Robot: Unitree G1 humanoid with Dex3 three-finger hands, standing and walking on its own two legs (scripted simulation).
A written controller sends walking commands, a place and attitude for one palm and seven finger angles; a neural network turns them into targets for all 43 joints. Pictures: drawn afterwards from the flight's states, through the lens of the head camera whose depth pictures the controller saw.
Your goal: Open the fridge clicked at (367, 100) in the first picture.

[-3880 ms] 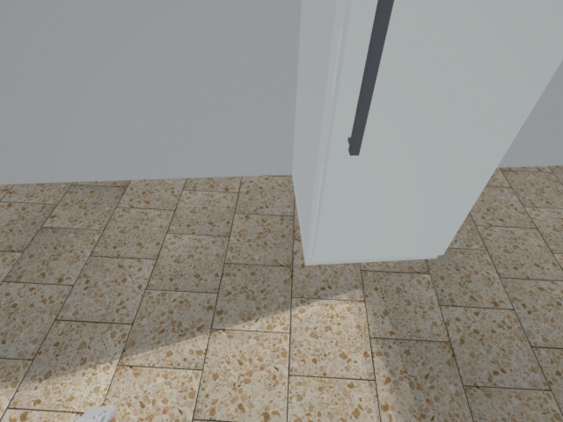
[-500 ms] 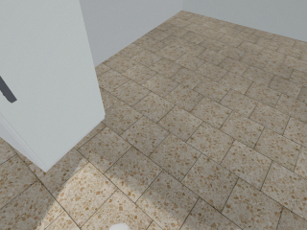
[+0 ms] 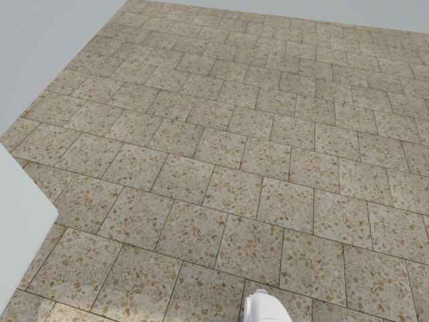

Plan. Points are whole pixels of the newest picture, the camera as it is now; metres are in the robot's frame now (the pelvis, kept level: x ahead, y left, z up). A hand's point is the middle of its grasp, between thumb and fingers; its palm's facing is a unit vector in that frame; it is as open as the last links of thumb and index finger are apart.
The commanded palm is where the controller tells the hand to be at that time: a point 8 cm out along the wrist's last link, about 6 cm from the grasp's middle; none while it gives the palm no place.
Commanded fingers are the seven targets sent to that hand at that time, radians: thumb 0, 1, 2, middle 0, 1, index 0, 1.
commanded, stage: walk to a spot facing it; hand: left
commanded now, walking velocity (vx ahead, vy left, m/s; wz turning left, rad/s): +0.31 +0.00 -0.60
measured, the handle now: out of the picture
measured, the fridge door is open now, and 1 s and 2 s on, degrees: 0 0 0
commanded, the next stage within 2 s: turn to face it in 0.24 s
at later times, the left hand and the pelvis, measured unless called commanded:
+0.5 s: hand (162, 249) +0.30 +0.13 -0.16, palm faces -0.15 -0.96 -0.23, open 7.3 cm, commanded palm none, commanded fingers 0.00 0.90 0.90 -0.20 -0.30 -0.20 -0.30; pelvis +0.21 -0.05 +0.00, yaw -11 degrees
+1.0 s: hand (144, 226) +0.36 +0.19 -0.17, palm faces +0.08 -0.97 -0.21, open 7.4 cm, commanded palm none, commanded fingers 0.00 0.90 0.90 -0.20 -0.30 -0.20 -0.30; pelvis +0.29 -0.02 +0.01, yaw +2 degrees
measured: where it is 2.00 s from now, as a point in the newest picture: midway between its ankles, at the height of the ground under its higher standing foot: (227, 309)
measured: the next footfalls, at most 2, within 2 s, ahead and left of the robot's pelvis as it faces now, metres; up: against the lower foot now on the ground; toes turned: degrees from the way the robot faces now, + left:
right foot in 0.14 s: +0.22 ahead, -0.12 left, +0.00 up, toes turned -13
left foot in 0.62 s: +0.37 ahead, +0.05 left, +0.00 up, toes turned +0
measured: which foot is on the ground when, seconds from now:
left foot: down 0.00-0.14, up 0.16-0.60, down 0.62-1.00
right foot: up 0.00-0.12, down 0.14-0.66, up 0.68-1.00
